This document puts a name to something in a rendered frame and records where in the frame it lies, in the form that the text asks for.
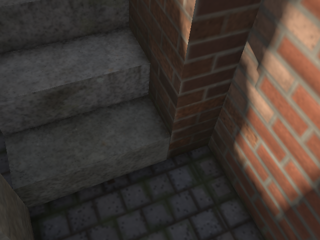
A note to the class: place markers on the stairs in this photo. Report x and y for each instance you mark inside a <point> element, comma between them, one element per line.
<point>75,109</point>

